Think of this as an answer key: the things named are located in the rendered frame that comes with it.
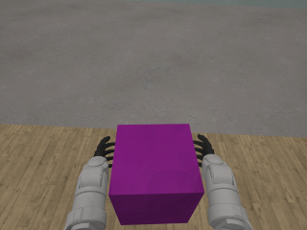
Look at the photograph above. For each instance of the robot right hand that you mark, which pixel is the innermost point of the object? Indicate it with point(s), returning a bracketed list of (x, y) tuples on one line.
[(206, 148)]

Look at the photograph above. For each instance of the robot right forearm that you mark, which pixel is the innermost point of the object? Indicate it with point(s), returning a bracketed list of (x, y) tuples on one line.
[(225, 207)]

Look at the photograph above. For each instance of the carton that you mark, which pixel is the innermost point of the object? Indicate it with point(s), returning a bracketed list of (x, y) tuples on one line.
[(155, 175)]

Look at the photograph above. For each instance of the robot left forearm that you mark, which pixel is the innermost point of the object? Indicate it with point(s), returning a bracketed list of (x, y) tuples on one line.
[(89, 205)]

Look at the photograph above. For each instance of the robot left hand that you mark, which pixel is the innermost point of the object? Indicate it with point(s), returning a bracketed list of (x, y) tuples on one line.
[(100, 151)]

